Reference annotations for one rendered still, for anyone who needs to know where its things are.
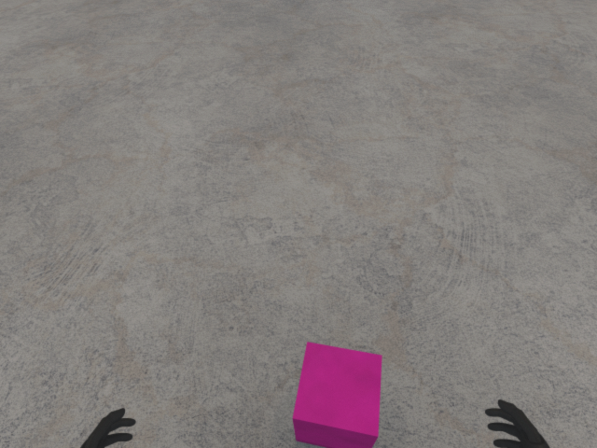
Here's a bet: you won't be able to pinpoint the carton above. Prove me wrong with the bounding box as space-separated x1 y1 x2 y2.
293 342 382 448

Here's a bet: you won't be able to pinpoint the left robot hand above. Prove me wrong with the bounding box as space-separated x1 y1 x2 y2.
80 408 136 448

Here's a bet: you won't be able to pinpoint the right robot hand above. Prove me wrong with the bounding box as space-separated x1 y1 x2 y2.
485 399 550 448

